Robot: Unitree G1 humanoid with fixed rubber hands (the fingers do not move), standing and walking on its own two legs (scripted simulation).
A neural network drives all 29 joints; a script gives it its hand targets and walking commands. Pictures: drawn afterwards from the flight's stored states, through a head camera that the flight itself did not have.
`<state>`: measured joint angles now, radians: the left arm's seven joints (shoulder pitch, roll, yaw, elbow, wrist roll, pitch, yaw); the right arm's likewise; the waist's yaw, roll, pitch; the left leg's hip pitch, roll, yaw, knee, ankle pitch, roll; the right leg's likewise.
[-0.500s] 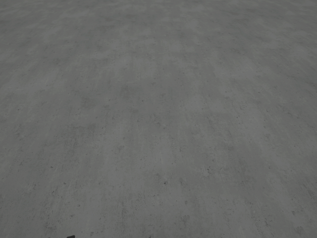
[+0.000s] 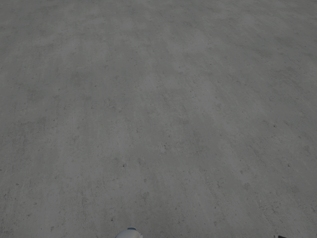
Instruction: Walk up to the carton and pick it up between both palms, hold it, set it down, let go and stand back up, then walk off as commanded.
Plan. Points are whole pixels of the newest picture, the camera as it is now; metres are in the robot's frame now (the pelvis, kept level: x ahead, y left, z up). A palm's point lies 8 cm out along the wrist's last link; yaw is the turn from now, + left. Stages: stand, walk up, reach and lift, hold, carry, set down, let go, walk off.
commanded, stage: walk up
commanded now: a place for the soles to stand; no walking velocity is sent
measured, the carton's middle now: out of the picture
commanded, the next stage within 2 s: none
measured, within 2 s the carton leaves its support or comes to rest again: neither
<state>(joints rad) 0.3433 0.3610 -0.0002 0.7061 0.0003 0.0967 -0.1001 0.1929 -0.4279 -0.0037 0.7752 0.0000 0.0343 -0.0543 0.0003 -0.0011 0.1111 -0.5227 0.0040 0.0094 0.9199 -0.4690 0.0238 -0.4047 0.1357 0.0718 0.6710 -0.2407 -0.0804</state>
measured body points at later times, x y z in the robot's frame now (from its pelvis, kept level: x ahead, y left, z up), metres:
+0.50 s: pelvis -0.06 -0.11 -0.01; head -0.05 -0.11 +0.44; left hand +0.05 +0.17 -0.12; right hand -0.01 -0.45 -0.11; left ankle +0.06 +0.07 -0.69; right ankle -0.10 -0.24 -0.72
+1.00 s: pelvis -0.01 -0.17 +0.02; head +0.02 -0.16 +0.46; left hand +0.20 +0.06 -0.10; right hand -0.03 -0.50 -0.08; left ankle +0.07 -0.04 -0.72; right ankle -0.04 -0.31 -0.68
